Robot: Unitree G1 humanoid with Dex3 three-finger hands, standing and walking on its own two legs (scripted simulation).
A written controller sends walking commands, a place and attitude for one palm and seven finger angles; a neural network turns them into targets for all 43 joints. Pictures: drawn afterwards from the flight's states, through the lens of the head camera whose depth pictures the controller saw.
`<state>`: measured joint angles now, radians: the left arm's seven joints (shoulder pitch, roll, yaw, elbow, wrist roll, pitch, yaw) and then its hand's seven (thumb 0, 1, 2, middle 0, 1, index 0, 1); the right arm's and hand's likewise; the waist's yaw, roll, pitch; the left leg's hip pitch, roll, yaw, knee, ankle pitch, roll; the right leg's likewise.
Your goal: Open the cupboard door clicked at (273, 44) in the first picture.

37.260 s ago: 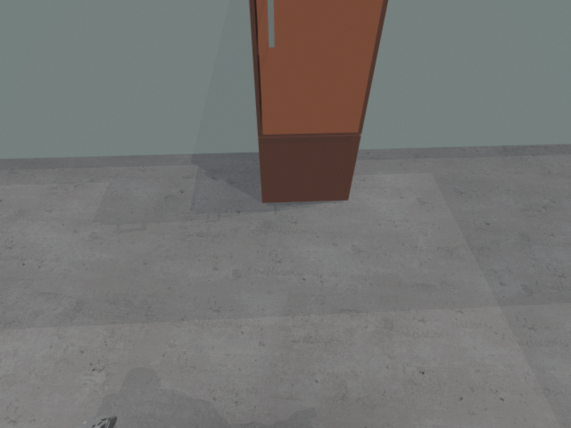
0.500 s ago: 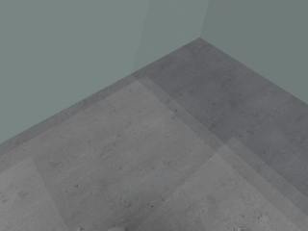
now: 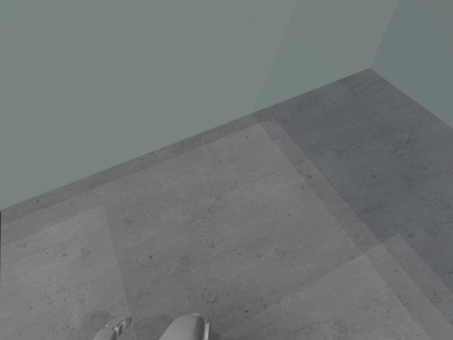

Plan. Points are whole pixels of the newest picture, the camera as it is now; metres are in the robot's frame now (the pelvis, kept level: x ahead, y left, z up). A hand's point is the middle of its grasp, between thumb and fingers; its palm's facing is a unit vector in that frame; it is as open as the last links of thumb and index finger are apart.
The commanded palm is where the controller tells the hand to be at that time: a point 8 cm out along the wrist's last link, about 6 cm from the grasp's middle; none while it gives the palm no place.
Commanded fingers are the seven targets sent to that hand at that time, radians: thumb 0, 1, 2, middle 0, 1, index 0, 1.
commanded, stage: turn to face it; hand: left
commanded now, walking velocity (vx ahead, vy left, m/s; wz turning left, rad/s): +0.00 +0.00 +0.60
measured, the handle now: out of the picture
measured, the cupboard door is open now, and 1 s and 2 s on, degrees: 47 47 47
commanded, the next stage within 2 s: take the last steps up to it in 1.96 s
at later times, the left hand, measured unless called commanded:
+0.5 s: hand out of the picture +0.04 +0.26 -0.16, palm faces +0.30 -0.92 -0.26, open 7.4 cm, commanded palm none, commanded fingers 0.00 0.90 0.90 -0.20 -0.30 -0.20 -0.30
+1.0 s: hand out of the picture -0.05 +0.20 -0.18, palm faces +0.60 -0.77 -0.22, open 7.3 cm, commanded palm none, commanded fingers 0.00 0.90 0.90 -0.20 -0.30 -0.20 -0.30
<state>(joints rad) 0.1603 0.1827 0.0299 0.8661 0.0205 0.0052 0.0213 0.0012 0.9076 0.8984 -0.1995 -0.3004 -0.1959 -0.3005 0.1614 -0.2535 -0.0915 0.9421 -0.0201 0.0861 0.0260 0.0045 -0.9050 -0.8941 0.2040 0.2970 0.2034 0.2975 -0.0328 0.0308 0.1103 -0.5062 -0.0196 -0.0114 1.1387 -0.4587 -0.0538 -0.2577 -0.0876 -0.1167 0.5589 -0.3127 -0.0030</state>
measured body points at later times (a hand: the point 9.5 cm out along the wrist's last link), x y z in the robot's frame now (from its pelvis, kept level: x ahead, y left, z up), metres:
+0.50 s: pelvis +0.01 +0.02 +0.00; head +0.06 +0.05 +0.45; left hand +0.02 +0.30 -0.14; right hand +0.16 -0.20 -0.14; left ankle -0.01 +0.12 -0.74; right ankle +0.05 -0.13 -0.68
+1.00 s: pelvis +0.02 +0.00 -0.01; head +0.05 +0.04 +0.44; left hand -0.08 +0.24 -0.16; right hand +0.25 -0.15 -0.14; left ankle -0.05 +0.09 -0.74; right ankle +0.07 -0.12 -0.74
